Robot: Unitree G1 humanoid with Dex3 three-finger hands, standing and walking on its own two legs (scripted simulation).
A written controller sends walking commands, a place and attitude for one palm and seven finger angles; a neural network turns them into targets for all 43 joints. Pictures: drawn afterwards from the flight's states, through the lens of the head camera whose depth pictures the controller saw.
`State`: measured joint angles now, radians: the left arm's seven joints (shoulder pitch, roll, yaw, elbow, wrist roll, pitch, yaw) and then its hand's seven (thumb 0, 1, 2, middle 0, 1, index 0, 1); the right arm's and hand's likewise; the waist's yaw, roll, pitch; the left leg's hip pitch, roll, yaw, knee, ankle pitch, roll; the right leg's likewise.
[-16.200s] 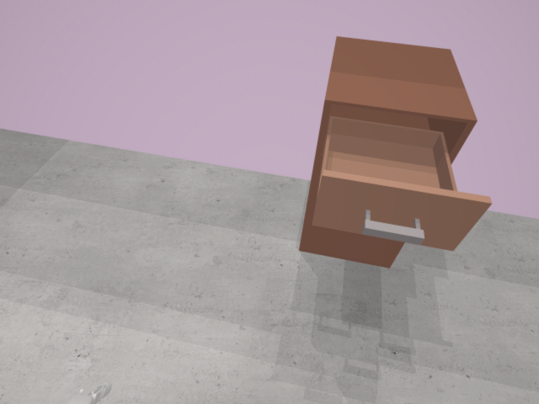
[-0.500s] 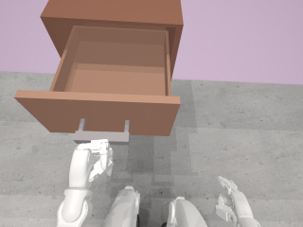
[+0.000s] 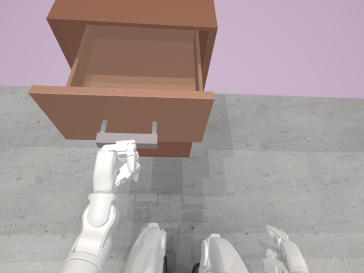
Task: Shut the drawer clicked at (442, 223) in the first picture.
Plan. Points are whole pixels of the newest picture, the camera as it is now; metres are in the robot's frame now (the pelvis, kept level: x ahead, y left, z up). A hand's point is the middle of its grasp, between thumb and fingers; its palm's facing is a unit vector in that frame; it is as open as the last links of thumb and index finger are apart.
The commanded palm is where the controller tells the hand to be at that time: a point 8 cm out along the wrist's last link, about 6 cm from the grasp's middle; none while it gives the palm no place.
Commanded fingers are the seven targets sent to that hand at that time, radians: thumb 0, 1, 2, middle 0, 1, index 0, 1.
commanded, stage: push the drawer shut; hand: left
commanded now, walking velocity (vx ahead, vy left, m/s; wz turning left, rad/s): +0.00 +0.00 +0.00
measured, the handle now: (128, 132) +0.40 +0.15 +0.03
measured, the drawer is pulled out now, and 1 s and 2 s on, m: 0.22 0.07 0.00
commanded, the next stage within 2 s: pull the fist back off the drawer in 2.00 s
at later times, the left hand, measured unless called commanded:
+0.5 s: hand (140, 135) +0.40 +0.12 +0.03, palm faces +0.05 -1.00 -0.02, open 2.9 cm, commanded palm +0.39 +0.16 +0.03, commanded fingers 0.00 0.90 0.90 -1.40 -1.60 -1.40 -1.60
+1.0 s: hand (144, 110) +0.47 +0.12 +0.03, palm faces +0.08 -1.00 -0.03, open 2.9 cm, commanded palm +0.45 +0.16 +0.03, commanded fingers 0.00 0.90 0.90 -1.40 -1.60 -1.40 -1.60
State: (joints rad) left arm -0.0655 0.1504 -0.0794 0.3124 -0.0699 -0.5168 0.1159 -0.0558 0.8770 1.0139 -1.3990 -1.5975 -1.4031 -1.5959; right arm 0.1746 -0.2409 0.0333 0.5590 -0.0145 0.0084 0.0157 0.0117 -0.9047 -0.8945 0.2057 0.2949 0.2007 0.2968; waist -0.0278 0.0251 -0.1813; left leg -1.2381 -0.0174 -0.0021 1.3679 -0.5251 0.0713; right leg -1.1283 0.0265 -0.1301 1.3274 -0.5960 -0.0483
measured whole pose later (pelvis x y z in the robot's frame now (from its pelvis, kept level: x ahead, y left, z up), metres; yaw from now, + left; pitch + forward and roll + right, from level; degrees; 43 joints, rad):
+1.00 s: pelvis +0.00 -0.01 +0.00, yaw -1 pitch +26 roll -4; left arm -0.65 0.25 0.18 0.91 -0.07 -0.56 0.07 -0.05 0.88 0.99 -1.40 -1.60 -1.40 -1.60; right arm 0.25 -0.24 0.02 0.63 -0.03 0.06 0.02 0.01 -0.91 -0.89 0.21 0.29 0.20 0.30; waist -0.11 0.03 -0.17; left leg -1.30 0.00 0.01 1.35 -0.52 0.06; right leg -1.20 0.05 -0.11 1.32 -0.58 -0.06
